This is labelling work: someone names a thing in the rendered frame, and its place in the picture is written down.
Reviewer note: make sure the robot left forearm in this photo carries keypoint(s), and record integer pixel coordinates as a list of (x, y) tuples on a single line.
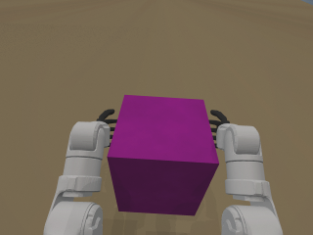
[(85, 150)]

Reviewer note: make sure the robot right forearm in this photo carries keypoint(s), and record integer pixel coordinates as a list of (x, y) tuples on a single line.
[(244, 165)]

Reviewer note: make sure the robot left hand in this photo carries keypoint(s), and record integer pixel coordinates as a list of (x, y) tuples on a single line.
[(105, 114)]

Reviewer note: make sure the robot right upper arm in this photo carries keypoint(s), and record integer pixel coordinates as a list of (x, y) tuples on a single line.
[(249, 220)]

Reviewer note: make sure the robot left upper arm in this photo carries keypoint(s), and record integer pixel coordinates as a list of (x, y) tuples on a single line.
[(75, 218)]

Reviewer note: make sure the carton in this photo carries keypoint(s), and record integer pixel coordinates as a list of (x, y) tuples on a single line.
[(162, 156)]

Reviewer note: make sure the robot right hand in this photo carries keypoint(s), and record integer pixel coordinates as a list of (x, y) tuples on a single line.
[(217, 122)]

